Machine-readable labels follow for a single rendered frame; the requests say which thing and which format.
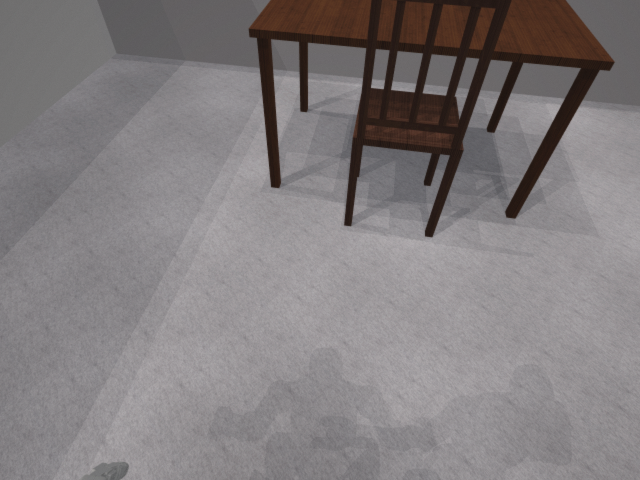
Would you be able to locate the table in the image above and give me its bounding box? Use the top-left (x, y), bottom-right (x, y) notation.
top-left (249, 0), bottom-right (615, 219)

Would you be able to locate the chair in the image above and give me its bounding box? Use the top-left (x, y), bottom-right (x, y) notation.
top-left (344, 0), bottom-right (512, 237)

